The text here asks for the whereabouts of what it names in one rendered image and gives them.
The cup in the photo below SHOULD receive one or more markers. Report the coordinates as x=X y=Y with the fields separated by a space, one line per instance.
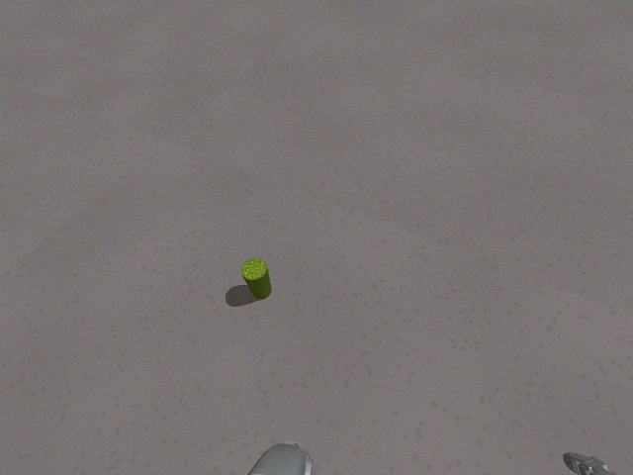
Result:
x=255 y=273

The right robot hand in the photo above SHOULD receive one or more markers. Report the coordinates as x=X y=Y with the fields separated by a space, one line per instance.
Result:
x=583 y=465

